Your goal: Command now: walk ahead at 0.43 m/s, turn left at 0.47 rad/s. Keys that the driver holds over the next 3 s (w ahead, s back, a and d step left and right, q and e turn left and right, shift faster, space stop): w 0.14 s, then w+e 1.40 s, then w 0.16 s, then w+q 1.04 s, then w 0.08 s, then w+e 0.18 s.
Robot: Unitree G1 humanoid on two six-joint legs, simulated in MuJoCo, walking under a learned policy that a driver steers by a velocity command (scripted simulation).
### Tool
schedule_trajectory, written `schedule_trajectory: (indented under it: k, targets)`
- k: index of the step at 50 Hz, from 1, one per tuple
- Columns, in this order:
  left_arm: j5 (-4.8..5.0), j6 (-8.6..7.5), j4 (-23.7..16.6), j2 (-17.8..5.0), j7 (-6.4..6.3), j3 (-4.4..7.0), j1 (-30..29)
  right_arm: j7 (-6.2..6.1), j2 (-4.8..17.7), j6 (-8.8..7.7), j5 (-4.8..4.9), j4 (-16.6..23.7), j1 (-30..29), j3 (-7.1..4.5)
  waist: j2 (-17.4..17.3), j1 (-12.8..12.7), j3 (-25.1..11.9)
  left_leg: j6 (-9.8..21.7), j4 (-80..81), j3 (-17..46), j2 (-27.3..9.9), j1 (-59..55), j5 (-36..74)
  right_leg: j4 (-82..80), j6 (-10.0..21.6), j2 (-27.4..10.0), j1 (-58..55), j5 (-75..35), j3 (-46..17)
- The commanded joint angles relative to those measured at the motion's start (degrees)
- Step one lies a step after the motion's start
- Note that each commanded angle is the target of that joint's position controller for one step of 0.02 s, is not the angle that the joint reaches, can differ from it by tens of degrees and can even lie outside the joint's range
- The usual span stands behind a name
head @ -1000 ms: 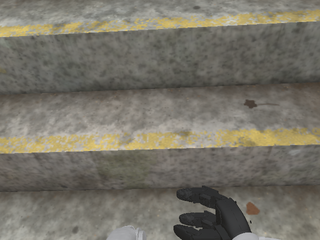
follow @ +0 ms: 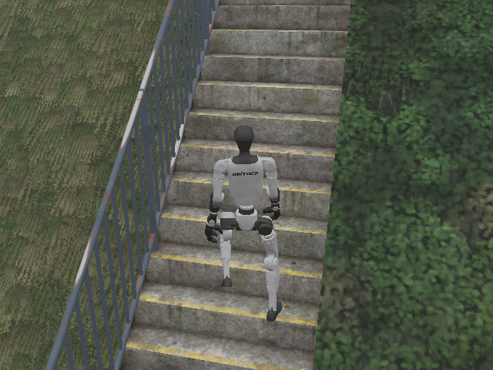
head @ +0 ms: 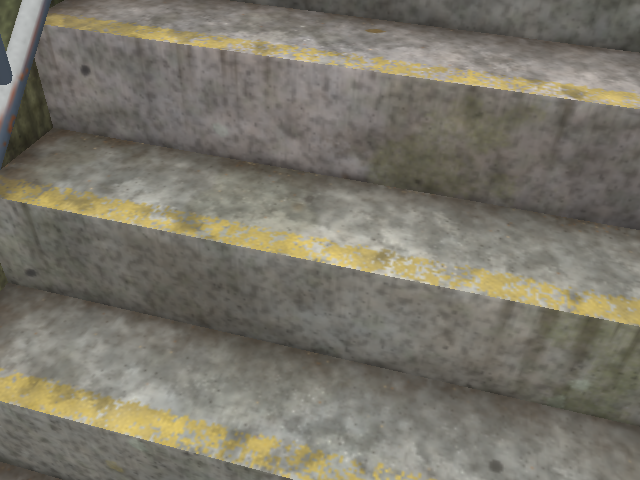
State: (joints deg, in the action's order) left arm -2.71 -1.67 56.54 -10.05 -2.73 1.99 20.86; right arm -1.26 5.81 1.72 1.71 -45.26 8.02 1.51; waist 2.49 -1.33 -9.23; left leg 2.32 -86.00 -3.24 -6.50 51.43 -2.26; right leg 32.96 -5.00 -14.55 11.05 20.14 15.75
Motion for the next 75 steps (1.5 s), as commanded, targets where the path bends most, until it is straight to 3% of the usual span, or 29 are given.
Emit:
schedule_trajectory:
  k: [1,5,7,8,10,13,16,19,21,22,24,26,27,28,31,34,38,41,43,46,47,48,49,51,54,62,67,72,75]
  targets:
    - [1.79,-0.91,-3.57,-13.22,-0.62,2.88,-10.35,0.10,5.64,-0.03,-0.10,3.89,-1.93,-2.65,7.52,7.67,10.36,4.17,21.48,-4.87,-0.83,-18.10,-8.36,-25.28,11.47,-8.11,6.79,2.16,-3.54]
    - [3.00,0.12,-3.91,-8.67,1.22,1.14,-9.36,2.51,11.79,-1.10,-2.16,-2.88,16.57,-7.47,-1.89,11.01,9.47,6.62,58.30,-1.15,5.35,-37.84,-4.13,12.98,12.57,-0.96,2.73,-22.85,-1.47]
    - [3.55,-4.07,-5.62,2.63,4.39,-1.40,-3.85,2.38,17.12,-0.31,-1.54,-8.11,29.03,-7.25,-27.20,4.33,-3.74,9.46,66.49,39.10,-11.05,-62.47,16.97,60.70,4.30,13.28,37.33,3.04,-13.75]
    - [5.90,-5.75,-6.02,2.92,5.11,-0.84,-8.06,1.98,15.44,-1.27,-3.52,-8.57,31.34,-7.04,-18.96,7.81,-5.60,10.83,77.19,51.17,-16.89,-65.39,-7.20,73.18,4.16,16.10,47.63,-1.52,-23.47]
    - [5.54,-6.31,-14.28,8.93,4.78,-4.22,-27.28,2.63,12.64,-2.17,-5.20,-10.86,23.88,-5.99,-9.16,6.25,9.32,4.18,69.66,35.90,-14.69,-53.80,-4.09,95.76,8.00,14.76,63.39,-9.19,-25.86]
    - [4.96,-7.50,-16.86,9.10,6.45,-6.27,-20.16,1.57,1.43,-3.37,-6.03,-13.84,24.08,-1.90,-5.53,2.43,6.22,-1.33,60.78,19.98,-10.85,-56.56,12.61,115.21,13.73,18.71,79.24,-15.57,-31.86]
    - [6.52,-6.01,-22.35,7.90,7.66,-8.41,-22.12,1.25,0.68,-2.69,-7.51,-11.20,11.38,1.20,-4.73,-5.01,10.76,-7.47,69.70,1.58,-6.90,-33.48,6.62,104.89,15.08,18.43,75.62,-20.25,-26.45]
    - [6.20,-1.67,-24.22,4.82,5.87,-9.34,-33.11,-1.08,4.86,-5.15,-3.83,-13.02,15.57,2.98,-10.09,-1.65,8.10,-3.00,86.42,-5.38,-3.76,-13.51,23.67,86.42,12.76,21.87,48.07,-24.74,-6.11]
    - [4.50,-1.49,-19.35,-1.91,4.73,-6.74,-22.75,-2.25,11.27,-5.24,-2.30,-14.41,16.69,2.67,-10.80,-7.78,-7.75,-2.31,76.94,-15.81,0.10,-25.89,91.89,71.11,15.42,24.78,22.01,-20.63,-0.70]
    - [2.96,-0.75,-17.77,-1.48,4.00,-7.05,-17.27,-2.77,21.05,-5.27,-2.06,-13.72,16.50,0.24,-15.97,-10.48,-11.05,1.91,72.56,-13.38,-5.36,-36.72,118.19,64.00,14.52,22.14,19.84,-4.80,1.02]
    - [2.62,0.58,-15.77,-5.63,5.30,-5.00,-14.31,-4.70,21.81,-3.59,-1.10,-12.74,16.96,-0.85,-17.34,-8.27,-8.59,4.29,57.78,-9.96,-10.86,-58.59,136.07,44.35,15.99,25.02,26.11,18.03,-0.46]
    - [2.70,2.26,-10.98,-8.69,7.29,-3.00,-3.76,-5.35,21.97,-3.69,-0.65,-4.39,7.32,-2.55,-3.96,-11.31,-5.23,5.90,34.81,-5.20,-10.59,-49.56,97.55,16.45,19.55,21.90,11.50,7.15,-18.97]
    - [0.28,4.28,-7.67,-10.96,6.12,-2.30,-1.16,-4.04,13.79,-4.99,-1.07,1.96,-2.91,-1.05,14.12,-9.80,-0.44,2.24,12.18,-5.55,1.18,-27.40,28.90,6.42,27.13,13.71,7.20,3.40,-39.31]
    - [-4.15,3.69,-6.70,-2.72,4.43,-5.16,-2.30,-0.75,6.60,-7.19,-1.79,8.54,-12.34,0.14,16.84,-6.97,9.10,-0.73,-28.39,7.68,13.52,-3.96,-7.44,-10.04,33.86,9.93,15.44,3.10,-65.91]
    - [0.37,-0.93,-3.43,6.36,4.09,-6.35,-5.26,7.01,-3.19,-10.50,-4.88,13.53,-2.83,3.92,-2.16,7.20,17.03,5.43,-46.02,14.09,10.45,17.76,-12.05,-5.46,22.29,13.22,20.43,9.30,-51.54]
    - [1.60,-0.91,-5.34,2.97,4.54,-4.79,-14.58,5.90,0.22,-9.59,-5.19,15.42,-5.38,5.39,-7.77,10.51,15.01,1.98,-34.75,6.86,6.38,11.39,-9.99,-7.23,16.57,14.53,27.50,1.32,-35.44]
    - [0.99,-1.75,-4.85,-3.64,1.84,-2.83,-0.40,2.63,0.56,-8.88,-5.75,19.03,-13.20,6.57,-1.75,2.63,7.30,-2.27,-36.85,2.32,5.27,12.59,-10.48,-12.28,20.85,8.95,17.25,-12.10,-42.84]
    - [3.40,-1.53,-2.65,-5.64,-0.54,-0.27,17.65,2.95,-0.03,-11.22,-3.59,26.24,-25.81,7.10,3.45,-6.25,8.41,-3.17,-37.45,9.75,1.64,47.60,-38.25,-5.80,17.65,3.60,-21.89,-26.54,-47.42]
    - [6.79,0.05,-1.56,-5.87,-2.15,1.22,23.83,4.12,-3.85,-12.20,-4.82,33.77,-37.06,9.20,2.07,-8.21,4.44,-2.88,-7.05,8.17,-1.33,31.63,-34.96,-14.52,14.54,2.55,-15.41,-21.32,-44.88]
    - [5.82,-1.99,-5.90,-19.03,-1.04,4.67,1.52,-0.15,10.27,-7.96,-3.71,24.56,3.85,-0.68,5.82,17.30,-16.16,0.90,15.17,3.24,5.21,-47.33,-40.88,-4.28,10.56,7.15,14.97,-74.47,-36.22]
    - [4.82,-3.85,-10.83,-12.91,0.98,3.59,-4.78,0.01,22.30,-8.51,-4.63,15.69,18.50,-5.25,-22.99,19.28,-25.33,11.50,33.61,39.02,-6.35,-59.97,-40.73,26.26,10.37,14.88,24.61,-62.29,-31.14]
    - [3.26,-6.18,-10.70,-5.71,4.01,2.05,-2.68,-0.58,24.75,-7.95,-4.58,11.89,25.78,-5.96,-35.23,16.92,-31.34,15.08,56.54,62.13,-17.95,-66.13,-25.67,48.02,8.76,22.47,29.26,-12.52,-35.28]
    - [3.69,-6.62,-12.01,-0.60,5.66,1.05,-5.55,-0.47,21.62,-7.76,-4.66,8.91,23.82,-5.61,-28.27,11.98,-23.65,13.39,61.09,65.68,-18.02,-60.10,-25.22,67.76,7.93,23.37,37.22,-13.64,-38.85]
    - [2.61,-4.06,-17.39,1.52,6.46,-0.69,-9.14,-0.40,8.54,-5.73,-3.96,7.96,3.81,-2.97,-9.24,0.28,-5.00,5.44,45.99,33.73,-13.30,-42.79,-23.91,78.88,7.94,20.09,47.90,-18.50,-32.63]
    - [2.87,0.61,-19.48,-3.00,6.34,-0.80,-5.58,-0.12,-3.55,-5.56,-5.60,3.04,-5.44,0.09,-7.52,-6.78,7.93,2.61,50.51,18.29,-13.55,-16.70,-27.12,95.31,9.17,17.96,43.60,-14.78,-23.86]
    - [1.86,3.49,-25.10,-5.70,1.24,-0.79,-11.20,-2.01,8.96,-4.46,-6.85,4.78,3.82,-1.57,-4.58,-4.96,11.11,5.05,65.89,-2.84,-11.25,-31.04,-8.36,85.51,5.89,19.30,51.47,-20.40,-16.80]
    - [2.80,2.62,-27.72,-9.28,2.72,0.24,-16.77,-3.02,14.73,-4.70,-5.72,6.66,9.07,-3.38,-4.59,-0.86,10.75,6.42,68.64,-3.71,-12.98,-56.89,2.41,75.84,3.70,15.43,60.97,-6.09,-14.56]
    - [5.19,1.22,-32.64,-3.95,4.10,-2.45,-22.18,-4.09,15.88,-2.73,-6.07,5.42,12.72,-4.79,-11.00,1.78,16.82,5.84,69.87,-5.43,-17.12,-76.98,19.85,84.03,2.10,10.41,82.64,13.71,-17.67]
    - [4.87,1.56,-37.83,-3.79,4.98,-4.84,-22.33,-3.45,18.44,-0.79,-5.30,8.19,0.03,-5.29,-9.29,-5.18,15.85,2.85,74.49,-16.21,-9.82,-54.41,35.69,54.74,5.17,7.94,54.43,12.63,-8.69]
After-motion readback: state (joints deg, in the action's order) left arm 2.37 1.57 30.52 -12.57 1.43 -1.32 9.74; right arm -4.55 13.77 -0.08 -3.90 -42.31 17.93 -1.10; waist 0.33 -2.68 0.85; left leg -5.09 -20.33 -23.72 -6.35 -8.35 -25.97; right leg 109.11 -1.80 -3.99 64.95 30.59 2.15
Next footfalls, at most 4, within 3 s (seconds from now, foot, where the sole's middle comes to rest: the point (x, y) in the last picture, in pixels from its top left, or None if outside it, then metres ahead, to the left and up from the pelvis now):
0.10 left None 0.12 0.15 -0.77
0.50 right None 0.26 0.05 -0.55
0.92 left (131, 417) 0.54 0.33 -0.35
1.52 right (365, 272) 0.67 -0.03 -0.13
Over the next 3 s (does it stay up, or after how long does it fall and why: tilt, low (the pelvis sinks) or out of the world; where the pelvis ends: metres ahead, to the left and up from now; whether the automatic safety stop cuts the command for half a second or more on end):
stays up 1.15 -0.01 0.97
